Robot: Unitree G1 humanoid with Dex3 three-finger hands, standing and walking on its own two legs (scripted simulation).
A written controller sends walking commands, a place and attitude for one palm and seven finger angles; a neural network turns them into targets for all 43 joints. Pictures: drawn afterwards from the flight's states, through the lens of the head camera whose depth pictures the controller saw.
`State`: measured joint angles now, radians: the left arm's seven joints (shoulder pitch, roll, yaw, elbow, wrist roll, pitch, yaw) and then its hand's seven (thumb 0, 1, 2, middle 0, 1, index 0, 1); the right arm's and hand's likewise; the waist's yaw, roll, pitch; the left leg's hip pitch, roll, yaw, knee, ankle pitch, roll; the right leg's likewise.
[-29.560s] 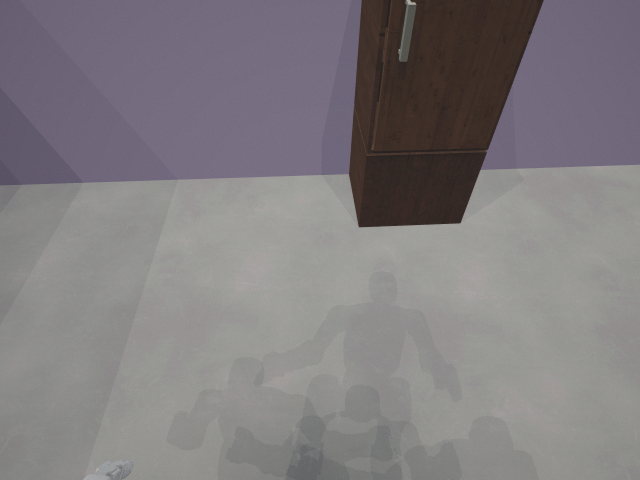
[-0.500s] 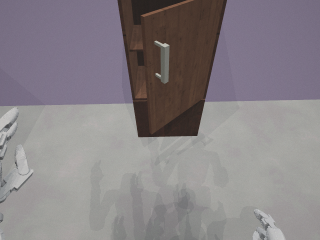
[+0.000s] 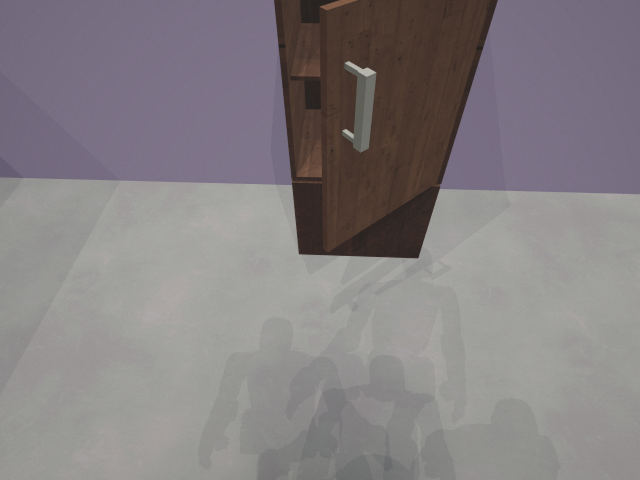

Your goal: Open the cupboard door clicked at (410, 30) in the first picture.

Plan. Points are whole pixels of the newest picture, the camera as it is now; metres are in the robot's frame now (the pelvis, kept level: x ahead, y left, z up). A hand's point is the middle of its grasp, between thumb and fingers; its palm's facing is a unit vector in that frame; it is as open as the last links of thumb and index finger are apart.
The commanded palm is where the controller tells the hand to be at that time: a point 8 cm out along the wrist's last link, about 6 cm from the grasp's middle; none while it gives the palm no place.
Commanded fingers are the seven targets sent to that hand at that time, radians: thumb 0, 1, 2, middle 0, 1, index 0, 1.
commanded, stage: let the arm hang, fingers relaxed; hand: left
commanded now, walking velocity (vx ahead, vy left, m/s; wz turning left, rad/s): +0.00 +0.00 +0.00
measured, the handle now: (356, 108) +0.70 -0.02 +0.08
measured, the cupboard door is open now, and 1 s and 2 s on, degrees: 41 41 41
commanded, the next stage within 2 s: look to check the result in 0.58 s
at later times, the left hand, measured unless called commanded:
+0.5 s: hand out of the picture +0.03 +0.18 -0.17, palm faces -0.01 -0.98 -0.22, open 7.3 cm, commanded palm none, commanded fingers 0.00 0.90 0.90 -0.20 -0.30 -0.20 -0.30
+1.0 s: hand out of the picture +0.04 +0.18 -0.17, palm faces -0.01 -0.97 -0.23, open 7.4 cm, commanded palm none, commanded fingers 0.00 0.90 0.90 -0.20 -0.30 -0.20 -0.30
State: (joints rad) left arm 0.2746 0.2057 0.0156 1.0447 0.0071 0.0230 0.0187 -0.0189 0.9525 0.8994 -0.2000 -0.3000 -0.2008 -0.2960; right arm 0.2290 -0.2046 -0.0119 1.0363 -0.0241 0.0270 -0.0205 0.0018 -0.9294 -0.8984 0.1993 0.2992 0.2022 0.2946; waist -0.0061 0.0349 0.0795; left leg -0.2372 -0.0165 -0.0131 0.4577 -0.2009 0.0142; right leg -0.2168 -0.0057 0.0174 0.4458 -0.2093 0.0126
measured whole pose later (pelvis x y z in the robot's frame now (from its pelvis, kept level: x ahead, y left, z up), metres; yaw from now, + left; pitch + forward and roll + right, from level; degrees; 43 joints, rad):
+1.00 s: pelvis +0.02 -0.01 +0.00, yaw -1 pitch -2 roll +0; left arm 0.20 0.18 0.01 1.15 0.01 -0.01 0.02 0.00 0.91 0.90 -0.20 -0.30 -0.20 -0.30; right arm 0.20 -0.20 -0.01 1.15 -0.02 0.00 -0.03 0.00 -0.91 -0.90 0.20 0.30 0.20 0.29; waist -0.02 0.02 0.08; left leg -0.17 0.00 0.00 0.38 -0.19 0.00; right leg -0.16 0.01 0.03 0.40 -0.21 0.00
